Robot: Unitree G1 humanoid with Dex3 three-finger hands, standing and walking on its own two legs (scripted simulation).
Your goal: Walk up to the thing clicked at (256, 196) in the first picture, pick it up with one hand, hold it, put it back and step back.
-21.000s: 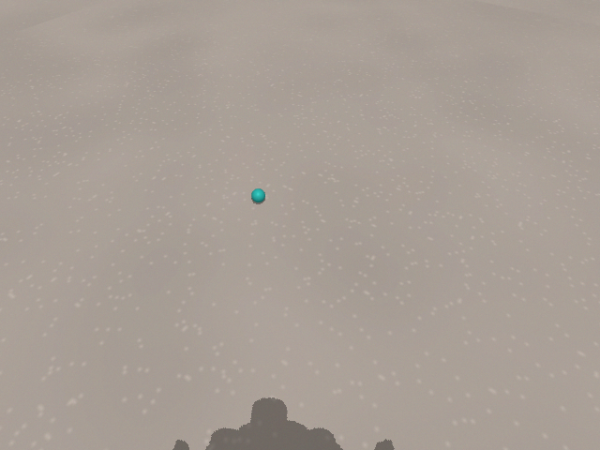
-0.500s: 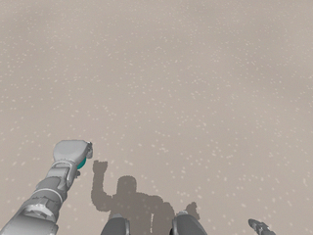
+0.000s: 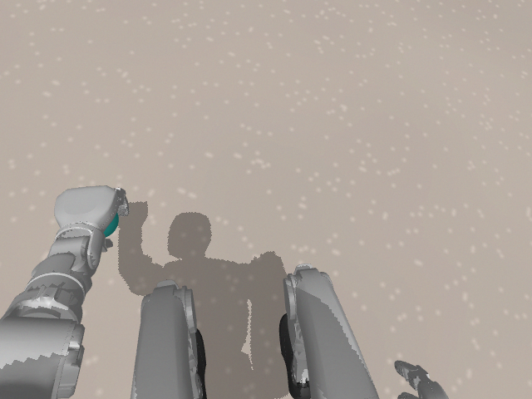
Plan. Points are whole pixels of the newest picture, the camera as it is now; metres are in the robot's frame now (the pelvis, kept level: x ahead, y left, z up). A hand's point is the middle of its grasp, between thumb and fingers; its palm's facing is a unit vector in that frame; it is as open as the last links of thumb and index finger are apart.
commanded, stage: crouch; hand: left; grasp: from above
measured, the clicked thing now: (98, 220) +0.42 +0.24 -0.18
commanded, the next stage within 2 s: lower in 0.94 s
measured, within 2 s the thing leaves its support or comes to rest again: neither
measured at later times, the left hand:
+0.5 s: hand (115, 229) +0.42 +0.24 -0.27, palm faces -0.47 -0.03 -0.88, open 7.6 cm
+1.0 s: hand (122, 231) +0.43 +0.24 -0.33, palm faces -0.47 -0.03 -0.88, open 7.6 cm
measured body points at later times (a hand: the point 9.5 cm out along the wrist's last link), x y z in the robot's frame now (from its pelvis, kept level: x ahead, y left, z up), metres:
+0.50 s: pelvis -0.01 -0.01 -0.09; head +0.23 +0.03 +0.29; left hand +0.44 +0.24 -0.22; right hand +0.06 -0.29 -0.21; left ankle +0.07 +0.12 -0.47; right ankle +0.07 -0.14 -0.47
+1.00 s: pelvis -0.02 -0.01 -0.15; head +0.22 +0.03 +0.23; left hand +0.45 +0.24 -0.27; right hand +0.02 -0.29 -0.26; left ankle +0.07 +0.12 -0.47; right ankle +0.07 -0.14 -0.47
